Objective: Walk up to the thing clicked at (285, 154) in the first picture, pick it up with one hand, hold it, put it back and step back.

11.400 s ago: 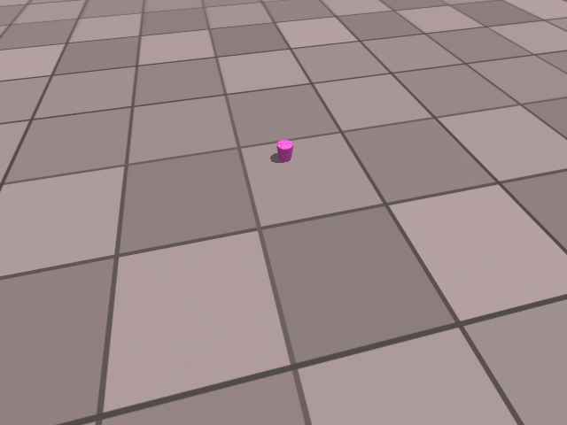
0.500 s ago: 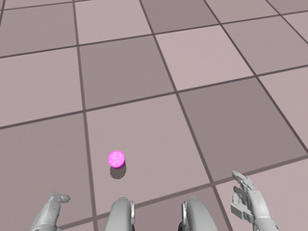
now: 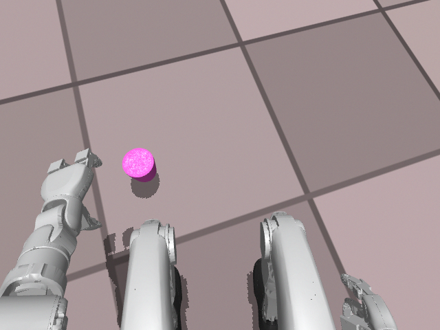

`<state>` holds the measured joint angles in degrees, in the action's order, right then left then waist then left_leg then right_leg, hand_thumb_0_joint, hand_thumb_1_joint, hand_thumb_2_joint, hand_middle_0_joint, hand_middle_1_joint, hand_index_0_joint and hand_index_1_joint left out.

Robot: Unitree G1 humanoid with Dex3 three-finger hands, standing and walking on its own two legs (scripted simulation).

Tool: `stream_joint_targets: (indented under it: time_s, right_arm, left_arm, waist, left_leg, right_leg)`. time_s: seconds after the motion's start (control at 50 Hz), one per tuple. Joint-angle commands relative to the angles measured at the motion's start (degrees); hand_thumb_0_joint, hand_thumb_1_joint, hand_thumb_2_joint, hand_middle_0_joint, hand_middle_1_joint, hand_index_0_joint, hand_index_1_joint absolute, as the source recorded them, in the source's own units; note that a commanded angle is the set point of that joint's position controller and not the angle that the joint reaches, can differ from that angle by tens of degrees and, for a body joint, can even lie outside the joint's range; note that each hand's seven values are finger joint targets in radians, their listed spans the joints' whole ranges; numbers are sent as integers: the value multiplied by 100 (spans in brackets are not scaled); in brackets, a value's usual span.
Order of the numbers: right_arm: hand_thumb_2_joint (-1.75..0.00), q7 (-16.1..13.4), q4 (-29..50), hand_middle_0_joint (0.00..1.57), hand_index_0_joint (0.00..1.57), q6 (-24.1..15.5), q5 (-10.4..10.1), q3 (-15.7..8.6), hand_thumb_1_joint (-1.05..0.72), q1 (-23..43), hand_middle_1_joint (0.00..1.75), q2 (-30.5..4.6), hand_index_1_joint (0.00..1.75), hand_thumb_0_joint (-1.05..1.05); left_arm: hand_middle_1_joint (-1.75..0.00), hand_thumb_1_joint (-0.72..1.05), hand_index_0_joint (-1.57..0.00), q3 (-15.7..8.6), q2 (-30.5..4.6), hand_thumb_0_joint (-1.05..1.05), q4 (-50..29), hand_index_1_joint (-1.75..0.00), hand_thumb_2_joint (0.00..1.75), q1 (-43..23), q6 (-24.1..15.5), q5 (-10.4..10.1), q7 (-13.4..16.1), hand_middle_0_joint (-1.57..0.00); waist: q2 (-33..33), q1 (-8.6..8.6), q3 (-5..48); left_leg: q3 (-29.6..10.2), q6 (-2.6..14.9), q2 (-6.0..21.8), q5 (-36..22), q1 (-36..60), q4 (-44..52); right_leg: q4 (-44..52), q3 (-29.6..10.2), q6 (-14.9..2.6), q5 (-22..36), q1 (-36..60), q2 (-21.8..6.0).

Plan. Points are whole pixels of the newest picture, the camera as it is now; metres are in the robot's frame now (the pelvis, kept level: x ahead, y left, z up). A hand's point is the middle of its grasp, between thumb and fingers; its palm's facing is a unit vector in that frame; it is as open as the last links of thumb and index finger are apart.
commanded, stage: rise first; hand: left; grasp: from above
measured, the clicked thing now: (141, 167) +0.52 +0.23 -0.40
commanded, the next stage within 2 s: none
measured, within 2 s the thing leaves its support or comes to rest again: neither
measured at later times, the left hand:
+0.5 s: hand (104, 177) +0.44 +0.27 -0.23, palm faces -0.45 -0.03 -0.89, open 14.2 cm
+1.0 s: hand (115, 169) +0.47 +0.26 -0.27, palm faces -0.45 -0.02 -0.89, open 14.0 cm
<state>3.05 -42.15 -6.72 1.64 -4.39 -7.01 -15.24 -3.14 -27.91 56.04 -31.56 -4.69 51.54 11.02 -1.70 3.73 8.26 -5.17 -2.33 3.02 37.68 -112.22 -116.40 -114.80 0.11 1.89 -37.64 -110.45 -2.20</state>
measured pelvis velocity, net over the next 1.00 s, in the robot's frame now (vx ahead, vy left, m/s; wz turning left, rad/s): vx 0.00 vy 0.01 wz -0.06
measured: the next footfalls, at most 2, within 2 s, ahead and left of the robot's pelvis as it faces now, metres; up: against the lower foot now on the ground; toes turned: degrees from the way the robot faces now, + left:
none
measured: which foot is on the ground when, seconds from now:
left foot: down 0.00-1.00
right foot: down 0.00-1.00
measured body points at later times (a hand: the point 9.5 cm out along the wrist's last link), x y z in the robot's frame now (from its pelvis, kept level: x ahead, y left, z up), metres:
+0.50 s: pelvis -0.01 +0.01 -0.08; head +0.21 +0.05 +0.31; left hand +0.46 +0.27 -0.17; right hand +0.05 -0.27 -0.19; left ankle +0.09 +0.14 -0.41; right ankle +0.09 -0.14 -0.41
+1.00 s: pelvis +0.00 +0.01 -0.10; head +0.24 +0.05 +0.28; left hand +0.49 +0.26 -0.21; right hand +0.04 -0.27 -0.22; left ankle +0.09 +0.14 -0.41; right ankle +0.09 -0.14 -0.41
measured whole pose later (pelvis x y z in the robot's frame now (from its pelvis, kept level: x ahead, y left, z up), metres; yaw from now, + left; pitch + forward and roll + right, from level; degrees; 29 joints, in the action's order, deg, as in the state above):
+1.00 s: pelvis +0.00 +0.01 -0.10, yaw -3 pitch +34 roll -7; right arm 7.4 -44.0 -2.5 7.9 0.3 -8.6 -14.8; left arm -4.4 -38.4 81.2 -54.4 -10.3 72.0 22.1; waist -0.3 12.4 3.6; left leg -8.3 -1.5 1.6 39.4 -131.4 -136.0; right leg -131.8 0.2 3.3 -38.9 -127.4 -1.0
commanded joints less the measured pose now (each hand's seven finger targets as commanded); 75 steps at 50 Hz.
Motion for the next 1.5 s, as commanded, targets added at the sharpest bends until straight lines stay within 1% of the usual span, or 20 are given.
stream_joint_targets:
  time_s: [0.0,0.1,0.2,0.22,0.4,0.42,0.44,0.54,0.62,0.7,0.96,1.02,1.08,1.16,1.18,1.28,1.34,1.36,1.42,1.48]
  right_arm:
    - [-90,-70,387,20,20,-84,59,-335,-88,-765,30,-1079,30,0]
    - [-90,-20,333,20,20,49,155,-290,-90,-860,30,-1135,30,0]
    - [-90,43,151,20,20,171,265,-215,-90,-982,30,-1165,30,0]
    - [-90,58,147,20,20,186,293,-214,-90,-982,30,-1194,30,0]
    - [-90,164,47,20,20,308,424,-143,-90,-1069,30,-1233,30,0]
    - [-90,175,-74,20,20,337,443,-139,-90,-1194,30,-1258,30,0]
    - [-90,186,52,20,20,334,438,-132,-90,-1105,30,-1242,30,0]
    - [-90,230,6,20,20,376,525,-91,-90,-1090,30,-1254,30,0]
    - [-90,271,-58,20,20,360,595,-34,-90,-1172,30,-1258,30,0]
    - [-90,288,-94,20,20,347,620,1,-90,-1252,30,-1281,30,0]
    - [-90,353,-92,20,20,387,631,81,-90,-1365,30,-1319,30,0]
    - [-90,366,-83,20,20,399,648,100,-90,-1387,30,-1361,30,0]
    - [-90,388,-84,20,20,381,679,131,-90,-1370,30,-1354,30,0]
    - [-90,401,-85,20,20,383,709,171,-90,-1410,30,-1409,30,0]
    - [-90,408,-83,20,20,386,722,175,-90,-1419,30,-1385,30,0]
    - [-90,410,-84,20,20,369,720,190,-90,-1352,30,-1430,30,0]
    - [-90,424,-66,20,20,369,744,224,-90,-1389,30,-1443,30,0]
    - [-90,425,-66,20,20,363,746,219,-91,-1359,30,-1443,30,0]
    - [-90,412,-69,20,20,345,741,223,-90,-1360,30,-1482,30,0]
    - [-90,434,-66,20,20,338,756,240,-90,-1364,30,-1479,30,0]
  left_arm:
    - [-108,-56,-5,-412,-1757,0,-249,-108,105,-1588,-295,463,335,-5]
    - [-105,-56,-6,-389,-2008,0,-137,-105,105,-2432,-463,849,589,-6]
    - [-101,-58,-5,-356,-2089,0,555,-101,106,-2592,-474,1260,804,-6]
    - [-100,-58,-5,-308,-2051,0,648,-101,106,-2667,-475,1301,824,-6]
    - [-99,-56,-5,-165,-2155,0,870,-100,104,-3508,-622,1777,946,-5]
    - [-100,-56,-5,-251,-2287,0,1158,-100,104,-3388,-629,1834,973,-6]
    - [-99,-56,-5,-209,-2270,0,932,-99,103,-3585,-678,1855,1005,-5]
    - [-101,-55,-6,-184,-2272,0,1342,-100,102,-3714,-725,2023,1095,-5]
    - [-102,-54,-6,-196,-2256,0,1540,-101,101,-3931,-693,2007,1222,-6]
    - [-102,-54,-6,-250,-2305,0,1607,-101,100,-4098,-605,2027,1331,-6]
    - [-106,-52,-7,-270,-2367,0,1770,-104,98,-4020,-581,1998,1305,-5]
    - [-105,-52,-7,-351,-2536,0,1802,-103,98,-4097,-609,2008,1334,-6]
    - [-105,-52,-7,-243,-2388,0,1941,-103,98,-4027,-636,1988,1328,-5]
    - [-106,-52,-7,-383,-2655,0,1837,-104,98,-4102,-686,2008,1380,-6]
    - [-106,-52,-7,-304,-2514,0,1910,-104,98,-4075,-686,2028,1377,-6]
    - [-105,-53,-7,-304,-2587,0,1914,-103,98,-4138,-690,2056,1450,-6]
    - [-105,-53,-7,-310,-2564,0,2051,-103,99,-4135,-684,2050,1465,-6]
    - [-99,-61,-4,-282,-2570,0,2041,-102,107,-4197,-698,2041,1462,-6]
    - [-103,-55,-6,-368,-2686,0,1939,-103,101,-4240,-681,2036,1500,-6]
    - [-102,-56,-6,-298,-2599,0,2046,-103,102,-4180,-661,2055,1494,-6]
  waist:
    - [-129,128,3362]
    - [-431,322,3532]
    - [-718,378,3401]
    - [-670,467,3252]
    - [-1106,689,3371]
    - [-919,723,3277]
    - [-973,676,3401]
    - [-1120,739,3274]
    - [-1058,856,3318]
    - [-1160,851,3501]
    - [-1268,908,3502]
    - [-1129,947,3435]
    - [-1166,1010,3260]
    - [-1154,969,3423]
    - [-1172,1022,3389]
    - [-1404,1003,3344]
    - [-1255,1078,3198]
    - [-1215,1111,3195]
    - [-1351,1037,3318]
    - [-1338,1120,3240]
  left_leg:
    - [539,361,-314,-91,1720,1079]
    - [486,358,-311,-174,1744,795]
    - [462,333,-305,-319,1665,571]
    - [420,344,-296,-227,1578,527]
    - [410,330,-311,-524,1533,97]
    - [425,362,-318,-497,1333,4]
    - [414,352,-323,-535,1402,4]
    - [381,332,-327,-357,1359,-39]
    - [404,366,-316,-532,1224,-240]
    - [411,362,-305,-676,1244,-321]
    - [384,345,-294,-939,1189,-518]
    - [424,386,-303,-867,892,-626]
    - [398,376,-287,-802,887,-627]
    - [408,386,-298,-827,827,-700]
    - [396,379,-298,-812,839,-695]
    - [370,341,-295,-783,968,-695]
    - [362,373,-310,-688,726,-715]
    - [357,376,-302,-625,707,-728]
    - [351,357,-301,-715,863,-740]
    - [337,349,-307,-758,866,-771]
  right_leg:
    - [1429,311,-320,-22,1708,244]
    - [1011,460,-337,177,1335,239]
    - [650,575,-374,392,945,245]
    - [596,611,-371,322,768,241]
    - [163,677,-393,678,390,247]
    - [158,687,-371,663,412,260]
    - [120,692,-380,676,390,256]
    - [-23,747,-398,511,106,258]
    - [-111,743,-370,714,138,256]
    - [-207,747,-372,876,127,271]
    - [-406,784,-376,1144,150,279]
    - [-366,746,-341,1135,272,277]
    - [-399,790,-356,1067,148,295]
    - [-424,777,-334,1096,295,292]
    - [-431,791,-340,1089,272,305]
    - [-520,828,-383,1040,17,311]
    - [-502,837,-359,982,37,306]
    - [-490,845,-356,926,17,310]
    - [-548,845,-361,1000,-29,300]
    - [-572,862,-364,1047,-26,314]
